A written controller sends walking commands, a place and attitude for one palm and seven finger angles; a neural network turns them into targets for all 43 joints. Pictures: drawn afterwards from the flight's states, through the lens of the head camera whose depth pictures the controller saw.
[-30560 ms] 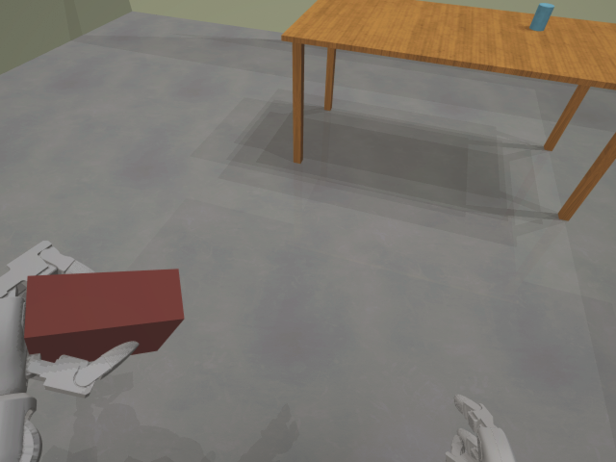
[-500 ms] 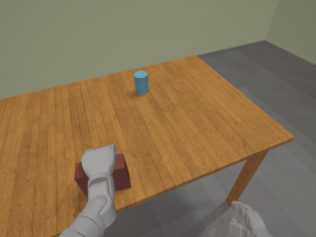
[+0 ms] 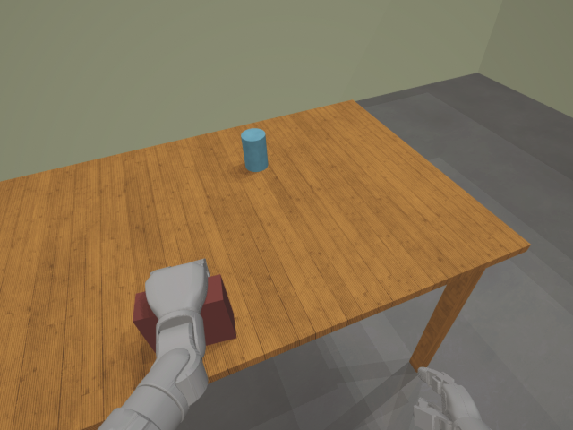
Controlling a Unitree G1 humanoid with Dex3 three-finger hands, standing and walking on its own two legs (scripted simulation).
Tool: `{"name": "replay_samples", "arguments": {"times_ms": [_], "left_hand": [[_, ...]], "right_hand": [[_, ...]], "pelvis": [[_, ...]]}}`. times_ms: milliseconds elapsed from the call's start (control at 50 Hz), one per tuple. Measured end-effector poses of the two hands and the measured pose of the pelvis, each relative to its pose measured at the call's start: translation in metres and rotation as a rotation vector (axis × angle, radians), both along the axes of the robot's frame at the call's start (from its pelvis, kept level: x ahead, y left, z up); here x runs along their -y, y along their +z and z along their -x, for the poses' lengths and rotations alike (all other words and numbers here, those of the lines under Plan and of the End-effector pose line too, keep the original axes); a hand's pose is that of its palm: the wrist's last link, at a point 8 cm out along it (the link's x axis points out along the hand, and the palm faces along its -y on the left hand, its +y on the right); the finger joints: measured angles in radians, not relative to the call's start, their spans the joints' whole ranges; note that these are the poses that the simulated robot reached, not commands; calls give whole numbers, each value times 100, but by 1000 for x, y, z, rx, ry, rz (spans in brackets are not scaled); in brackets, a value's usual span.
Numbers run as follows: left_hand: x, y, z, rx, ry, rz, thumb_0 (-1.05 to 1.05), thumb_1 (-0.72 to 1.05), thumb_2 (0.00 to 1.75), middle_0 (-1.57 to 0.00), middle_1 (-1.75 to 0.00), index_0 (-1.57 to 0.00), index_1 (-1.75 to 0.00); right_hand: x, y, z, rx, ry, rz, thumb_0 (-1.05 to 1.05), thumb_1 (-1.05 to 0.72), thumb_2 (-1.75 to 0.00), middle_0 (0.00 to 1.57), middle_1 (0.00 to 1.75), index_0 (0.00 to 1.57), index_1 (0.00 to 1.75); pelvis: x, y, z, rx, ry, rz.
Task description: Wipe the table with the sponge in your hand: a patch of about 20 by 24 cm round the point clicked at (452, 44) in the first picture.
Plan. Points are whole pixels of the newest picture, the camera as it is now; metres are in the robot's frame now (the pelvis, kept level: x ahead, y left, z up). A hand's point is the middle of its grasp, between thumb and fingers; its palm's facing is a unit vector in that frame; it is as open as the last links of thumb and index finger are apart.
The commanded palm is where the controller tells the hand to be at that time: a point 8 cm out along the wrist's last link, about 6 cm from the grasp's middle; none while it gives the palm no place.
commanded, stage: slide back across to the middle lane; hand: left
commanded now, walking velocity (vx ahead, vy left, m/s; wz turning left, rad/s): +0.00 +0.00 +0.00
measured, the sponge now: (191, 322) +0.29 +0.20 -0.04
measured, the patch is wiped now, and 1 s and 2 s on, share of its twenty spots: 1.00 1.00 1.00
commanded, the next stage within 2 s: wipe forward along the middle lane in 0.48 s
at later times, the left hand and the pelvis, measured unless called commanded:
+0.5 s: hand (152, 329) +0.25 +0.24 +0.01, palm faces -0.02 -0.12 -0.99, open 9.4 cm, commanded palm +0.21 +0.25 +0.05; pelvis +0.01 +0.00 +0.01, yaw -1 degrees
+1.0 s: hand (140, 322) +0.27 +0.27 +0.00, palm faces -0.06 -0.06 -1.00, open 9.5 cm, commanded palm +0.25 +0.27 +0.03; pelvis -0.02 +0.00 +0.00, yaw +1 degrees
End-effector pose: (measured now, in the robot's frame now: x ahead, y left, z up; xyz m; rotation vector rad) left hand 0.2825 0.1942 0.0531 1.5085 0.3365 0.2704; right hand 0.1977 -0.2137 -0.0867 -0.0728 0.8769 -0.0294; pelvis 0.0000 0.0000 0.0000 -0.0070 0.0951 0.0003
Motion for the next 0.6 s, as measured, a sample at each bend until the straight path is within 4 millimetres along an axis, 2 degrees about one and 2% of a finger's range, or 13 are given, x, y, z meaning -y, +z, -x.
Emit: {"name": "replay_samples", "arguments": {"times_ms": [140, 340, 600], "left_hand": [[-5, 5, 10, 17, 16, 39, 1, -45, 107, -74, -147, -78, -148], [-22, 7, 27, 13, 42, 73, 0, -45, 107, -75, -146, -78, -148], [-52, 9, 54, 0, 81, 67, 0, -46, 107, -76, -145, -79, -147]], "right_hand": [[7, 8, -4, 22, -17, 8, 1, -91, -90, 20, 30, 19, 30], [16, 24, -21, 89, -19, 40, 1, -91, -90, 20, 30, 19, 30], [12, 29, -26, 124, -6, 63, 1, -90, -90, 20, 30, 19, 30]], "pelvis": [[2, 4, -7, 24, -9, -3], [5, 8, -14, 42, -22, -6], [2, 10, -11, 54, -18, -1]]}}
